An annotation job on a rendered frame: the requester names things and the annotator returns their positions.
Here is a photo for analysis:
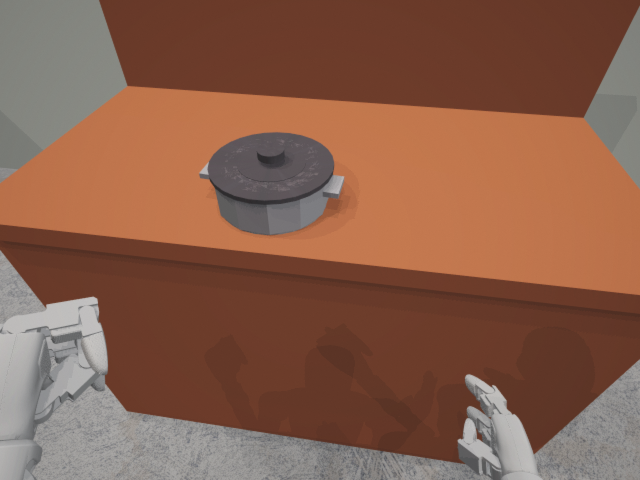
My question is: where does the knob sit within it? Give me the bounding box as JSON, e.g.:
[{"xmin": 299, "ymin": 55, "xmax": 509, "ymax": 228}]
[{"xmin": 257, "ymin": 143, "xmax": 285, "ymax": 164}]

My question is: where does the left robot hand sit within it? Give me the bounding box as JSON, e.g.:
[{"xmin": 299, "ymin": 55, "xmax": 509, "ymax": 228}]
[{"xmin": 0, "ymin": 297, "xmax": 108, "ymax": 441}]

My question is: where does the right robot hand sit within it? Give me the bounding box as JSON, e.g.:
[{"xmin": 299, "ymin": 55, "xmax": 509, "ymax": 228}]
[{"xmin": 458, "ymin": 374, "xmax": 538, "ymax": 480}]

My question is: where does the table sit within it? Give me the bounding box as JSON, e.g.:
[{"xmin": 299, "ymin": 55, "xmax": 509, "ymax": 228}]
[{"xmin": 0, "ymin": 0, "xmax": 640, "ymax": 464}]

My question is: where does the pot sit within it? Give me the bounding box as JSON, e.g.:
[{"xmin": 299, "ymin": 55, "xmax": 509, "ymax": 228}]
[{"xmin": 199, "ymin": 162, "xmax": 344, "ymax": 235}]

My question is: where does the lid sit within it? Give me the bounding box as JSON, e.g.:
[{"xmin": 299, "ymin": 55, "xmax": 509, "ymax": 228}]
[{"xmin": 207, "ymin": 132, "xmax": 334, "ymax": 205}]

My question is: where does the robot left forearm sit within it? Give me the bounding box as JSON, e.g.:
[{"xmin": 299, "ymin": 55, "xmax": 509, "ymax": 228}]
[{"xmin": 0, "ymin": 440, "xmax": 42, "ymax": 480}]

